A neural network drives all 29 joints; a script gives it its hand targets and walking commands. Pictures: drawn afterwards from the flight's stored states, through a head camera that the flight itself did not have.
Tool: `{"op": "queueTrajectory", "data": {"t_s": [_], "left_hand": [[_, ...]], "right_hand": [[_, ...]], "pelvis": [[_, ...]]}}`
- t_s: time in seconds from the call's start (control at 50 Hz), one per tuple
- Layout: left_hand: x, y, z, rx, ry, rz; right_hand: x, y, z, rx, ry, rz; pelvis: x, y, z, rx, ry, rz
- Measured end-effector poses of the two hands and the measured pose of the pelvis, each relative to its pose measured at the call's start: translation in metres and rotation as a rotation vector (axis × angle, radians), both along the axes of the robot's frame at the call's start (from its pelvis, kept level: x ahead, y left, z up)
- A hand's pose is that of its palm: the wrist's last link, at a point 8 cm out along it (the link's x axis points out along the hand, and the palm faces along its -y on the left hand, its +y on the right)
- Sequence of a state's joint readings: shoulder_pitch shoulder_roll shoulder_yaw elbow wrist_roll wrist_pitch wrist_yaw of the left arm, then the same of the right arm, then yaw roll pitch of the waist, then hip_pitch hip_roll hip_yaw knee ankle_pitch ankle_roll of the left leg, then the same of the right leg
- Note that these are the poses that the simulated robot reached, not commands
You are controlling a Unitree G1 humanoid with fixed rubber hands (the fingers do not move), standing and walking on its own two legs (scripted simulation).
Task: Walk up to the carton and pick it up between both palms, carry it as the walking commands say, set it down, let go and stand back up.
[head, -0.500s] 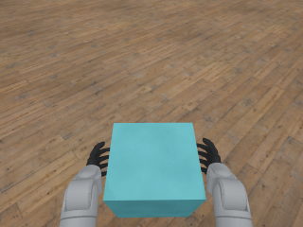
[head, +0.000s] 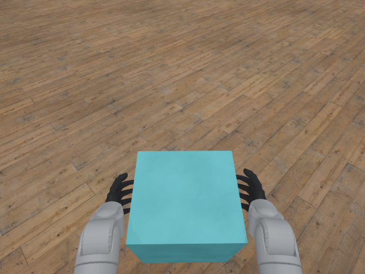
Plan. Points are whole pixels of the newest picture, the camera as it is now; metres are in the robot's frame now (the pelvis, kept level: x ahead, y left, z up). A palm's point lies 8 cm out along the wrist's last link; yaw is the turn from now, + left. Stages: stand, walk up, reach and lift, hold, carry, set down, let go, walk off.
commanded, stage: carry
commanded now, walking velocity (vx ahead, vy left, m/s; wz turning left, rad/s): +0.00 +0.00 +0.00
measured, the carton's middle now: (184, 210) +0.29 +0.00 -0.04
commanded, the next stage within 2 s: none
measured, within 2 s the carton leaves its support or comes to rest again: neither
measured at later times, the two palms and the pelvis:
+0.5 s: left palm (105, 228) +0.20 +0.15 +0.06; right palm (268, 222) +0.21 -0.15 +0.07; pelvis -0.05 +0.00 -0.01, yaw +0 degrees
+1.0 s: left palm (79, 271) +0.14 +0.18 +0.04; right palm (258, 262) +0.15 -0.12 +0.06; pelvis -0.12 +0.02 -0.01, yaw -1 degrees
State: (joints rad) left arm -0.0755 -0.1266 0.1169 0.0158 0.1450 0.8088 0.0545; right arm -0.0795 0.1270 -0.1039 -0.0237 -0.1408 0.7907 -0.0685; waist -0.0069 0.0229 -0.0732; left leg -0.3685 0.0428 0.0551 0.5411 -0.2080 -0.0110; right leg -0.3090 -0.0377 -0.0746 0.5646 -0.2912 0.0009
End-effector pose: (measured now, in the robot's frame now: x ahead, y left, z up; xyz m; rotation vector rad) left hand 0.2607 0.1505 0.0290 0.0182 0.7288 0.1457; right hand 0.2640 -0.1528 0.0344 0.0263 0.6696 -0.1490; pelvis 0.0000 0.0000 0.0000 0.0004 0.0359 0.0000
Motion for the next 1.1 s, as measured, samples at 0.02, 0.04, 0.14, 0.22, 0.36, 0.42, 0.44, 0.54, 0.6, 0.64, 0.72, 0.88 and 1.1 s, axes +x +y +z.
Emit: {"op": "queueTrajectory", "data": {"t_s": [0.02,0.04,0.14,0.22,0.36,0.42,0.44,0.54,0.6,0.64,0.72,0.88,1.1], "left_hand": [[0.000,0.000,0.000,0.000,-0.001,0.001],[0.000,0.000,0.001,0.001,-0.002,0.001],[-0.003,-0.001,0.009,-0.016,-0.023,0.015],[-0.014,-0.002,0.036,-0.041,-0.071,0.033],[-0.033,-0.003,0.042,-0.038,-0.006,0.038],[-0.044,-0.003,0.038,-0.041,0.027,0.039],[-0.048,-0.003,0.037,-0.044,0.034,0.039],[-0.064,-0.001,0.032,-0.056,0.056,0.041],[-0.073,0.002,0.029,-0.062,0.065,0.047],[-0.079,0.004,0.027,-0.066,0.068,0.053],[-0.089,0.008,0.024,-0.074,0.064,0.063],[-0.102,0.022,0.015,-0.085,0.053,0.039],[-0.132,0.028,0.030,-0.087,0.060,0.079]], "right_hand": [[0.000,0.000,0.000,0.002,0.000,0.000],[0.000,0.000,0.000,0.003,-0.002,0.000],[-0.003,-0.001,0.007,0.031,-0.023,-0.013],[-0.013,-0.002,0.035,0.060,-0.071,-0.027],[-0.030,-0.003,0.043,0.040,-0.006,-0.013],[-0.041,-0.003,0.039,0.036,0.027,-0.013],[-0.045,-0.003,0.039,0.035,0.034,-0.013],[-0.062,0.000,0.036,0.027,0.055,-0.017],[-0.070,0.003,0.033,0.023,0.065,-0.014],[-0.075,0.005,0.032,0.021,0.068,-0.010],[-0.083,0.009,0.030,0.016,0.064,-0.003],[-0.101,0.023,0.026,0.004,0.052,-0.025],[-0.123,0.028,0.038,0.007,0.062,0.008]], "pelvis": [[0.000,0.000,0.000,0.000,0.001,0.000],[0.000,0.000,0.000,0.001,0.001,-0.001],[-0.001,-0.001,0.000,0.001,-0.001,-0.001],[-0.006,-0.003,-0.002,-0.001,0.004,-0.001],[-0.021,-0.006,-0.007,-0.004,-0.003,-0.005],[-0.032,-0.006,-0.009,-0.004,-0.010,-0.004],[-0.037,-0.006,-0.009,-0.004,-0.012,-0.003],[-0.059,-0.004,-0.012,-0.006,-0.011,0.002],[-0.071,-0.002,-0.013,-0.008,-0.008,0.004],[-0.078,-0.002,-0.014,-0.009,-0.006,0.005],[-0.090,0.000,-0.015,-0.012,-0.006,0.010],[-0.106,0.019,-0.025,-0.017,-0.009,0.019],[-0.140,0.015,-0.004,-0.041,0.060,-0.011]]}}
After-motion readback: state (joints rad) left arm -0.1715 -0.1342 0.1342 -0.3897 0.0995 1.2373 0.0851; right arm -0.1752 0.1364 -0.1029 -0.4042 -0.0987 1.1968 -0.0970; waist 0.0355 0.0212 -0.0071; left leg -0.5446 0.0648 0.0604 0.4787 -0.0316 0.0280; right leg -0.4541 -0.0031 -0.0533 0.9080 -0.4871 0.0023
